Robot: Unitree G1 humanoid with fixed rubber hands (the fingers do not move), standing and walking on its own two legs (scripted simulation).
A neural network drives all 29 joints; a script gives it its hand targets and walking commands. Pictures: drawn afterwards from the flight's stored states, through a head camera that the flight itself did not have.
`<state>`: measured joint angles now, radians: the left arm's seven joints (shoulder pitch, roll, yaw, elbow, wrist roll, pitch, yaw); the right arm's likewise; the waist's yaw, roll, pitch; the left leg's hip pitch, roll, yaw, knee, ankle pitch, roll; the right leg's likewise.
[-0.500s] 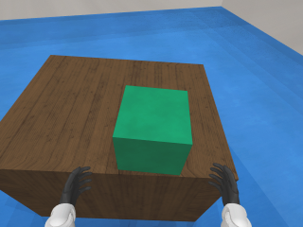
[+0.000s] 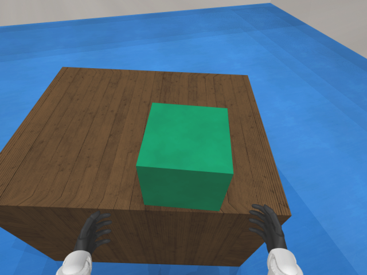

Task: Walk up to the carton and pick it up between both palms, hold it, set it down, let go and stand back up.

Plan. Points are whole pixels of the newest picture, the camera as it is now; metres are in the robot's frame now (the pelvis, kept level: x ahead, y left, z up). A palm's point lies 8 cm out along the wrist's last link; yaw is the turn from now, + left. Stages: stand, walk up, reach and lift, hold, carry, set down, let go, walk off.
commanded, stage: set down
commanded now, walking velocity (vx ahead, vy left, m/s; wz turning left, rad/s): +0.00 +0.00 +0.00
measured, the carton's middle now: (185, 156) +0.41 +0.00 -0.03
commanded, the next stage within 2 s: let go in 1.06 s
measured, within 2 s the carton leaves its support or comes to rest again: neither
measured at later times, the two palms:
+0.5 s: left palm (86, 252) +0.17 +0.22 -0.07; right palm (271, 247) +0.19 -0.20 -0.07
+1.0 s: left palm (86, 255) +0.17 +0.22 -0.08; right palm (275, 253) +0.18 -0.21 -0.08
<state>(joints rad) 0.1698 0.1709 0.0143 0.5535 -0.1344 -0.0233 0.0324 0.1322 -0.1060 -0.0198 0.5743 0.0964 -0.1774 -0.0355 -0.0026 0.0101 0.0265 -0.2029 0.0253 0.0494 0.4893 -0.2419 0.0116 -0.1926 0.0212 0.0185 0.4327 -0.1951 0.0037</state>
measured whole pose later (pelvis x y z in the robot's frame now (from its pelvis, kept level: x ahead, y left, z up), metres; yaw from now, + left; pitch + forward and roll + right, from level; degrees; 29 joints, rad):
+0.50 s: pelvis +0.01 +0.00 +0.00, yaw +0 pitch -2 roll -1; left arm 0.17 0.17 0.01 0.55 -0.09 0.07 0.03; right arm 0.13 -0.11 -0.02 0.63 0.04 -0.17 -0.01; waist 0.00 0.02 0.04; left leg -0.20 0.03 0.05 0.47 -0.24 0.01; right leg -0.19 0.02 0.02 0.42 -0.20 0.00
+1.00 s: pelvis +0.01 +0.00 +0.00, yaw +0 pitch -2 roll -1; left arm 0.17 0.17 0.01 0.55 -0.06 0.14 0.03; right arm 0.13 -0.13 -0.02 0.68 0.01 -0.15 0.02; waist 0.00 0.02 0.04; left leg -0.19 0.03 0.05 0.46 -0.24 0.01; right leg -0.19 0.02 0.02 0.42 -0.20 0.00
